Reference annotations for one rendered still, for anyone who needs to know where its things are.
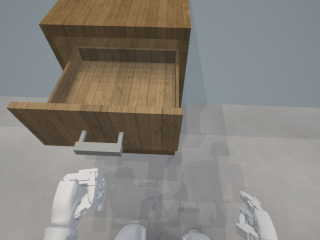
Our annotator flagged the robot left forearm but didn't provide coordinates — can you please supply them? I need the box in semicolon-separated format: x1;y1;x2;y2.
43;225;79;240

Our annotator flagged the handle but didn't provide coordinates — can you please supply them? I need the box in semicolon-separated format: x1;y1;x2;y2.
73;130;124;157

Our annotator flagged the robot right hand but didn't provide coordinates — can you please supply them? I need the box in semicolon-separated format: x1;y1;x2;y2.
236;191;278;240

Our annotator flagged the left robot thigh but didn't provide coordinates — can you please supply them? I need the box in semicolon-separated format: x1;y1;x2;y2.
114;224;146;240

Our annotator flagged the drawer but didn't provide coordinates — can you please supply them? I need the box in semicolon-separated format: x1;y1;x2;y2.
7;46;183;151

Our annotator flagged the cabinet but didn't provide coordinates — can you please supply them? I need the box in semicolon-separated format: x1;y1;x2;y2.
39;0;191;155

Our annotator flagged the robot left hand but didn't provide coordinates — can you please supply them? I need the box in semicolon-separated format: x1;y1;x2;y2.
50;168;107;228

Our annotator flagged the left robot shin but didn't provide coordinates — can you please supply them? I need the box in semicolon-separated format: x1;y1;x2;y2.
130;221;140;225

